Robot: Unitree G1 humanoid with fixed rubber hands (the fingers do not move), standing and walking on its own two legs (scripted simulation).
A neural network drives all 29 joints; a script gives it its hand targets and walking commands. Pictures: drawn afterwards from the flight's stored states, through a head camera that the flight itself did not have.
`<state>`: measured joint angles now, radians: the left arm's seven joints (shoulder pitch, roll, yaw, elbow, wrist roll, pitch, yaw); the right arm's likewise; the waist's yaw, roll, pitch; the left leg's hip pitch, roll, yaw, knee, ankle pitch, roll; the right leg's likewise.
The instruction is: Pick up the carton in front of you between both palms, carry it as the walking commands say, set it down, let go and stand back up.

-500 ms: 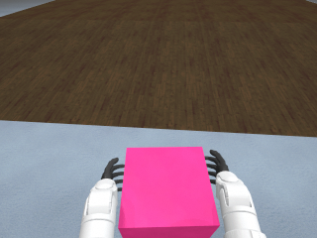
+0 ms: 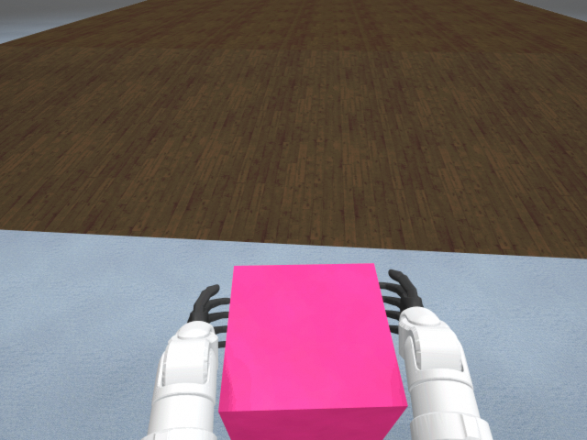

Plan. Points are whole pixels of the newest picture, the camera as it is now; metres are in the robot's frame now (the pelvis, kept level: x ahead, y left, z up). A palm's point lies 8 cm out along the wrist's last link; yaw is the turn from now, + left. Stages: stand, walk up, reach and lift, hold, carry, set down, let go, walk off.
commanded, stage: hold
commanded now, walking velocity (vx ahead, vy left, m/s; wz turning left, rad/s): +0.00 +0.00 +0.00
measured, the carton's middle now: (305, 365) +0.29 +0.00 -0.04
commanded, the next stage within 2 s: carry in 0.98 s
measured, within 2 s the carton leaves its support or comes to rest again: neither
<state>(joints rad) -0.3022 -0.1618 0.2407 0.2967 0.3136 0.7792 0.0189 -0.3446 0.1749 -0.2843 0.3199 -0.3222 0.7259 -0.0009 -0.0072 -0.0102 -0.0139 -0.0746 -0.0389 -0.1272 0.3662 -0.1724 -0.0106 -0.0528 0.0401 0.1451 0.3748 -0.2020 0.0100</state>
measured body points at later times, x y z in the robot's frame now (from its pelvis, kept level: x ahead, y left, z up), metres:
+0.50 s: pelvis +0.01 +0.00 +0.00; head -0.05 +0.00 +0.45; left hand +0.31 +0.15 +0.04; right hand +0.31 -0.15 +0.05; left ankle +0.03 +0.13 -0.75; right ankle +0.01 -0.13 -0.75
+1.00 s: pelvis +0.00 +0.00 +0.00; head -0.05 +0.00 +0.45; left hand +0.30 +0.15 +0.04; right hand +0.31 -0.15 +0.05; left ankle +0.03 +0.13 -0.75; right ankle +0.01 -0.13 -0.74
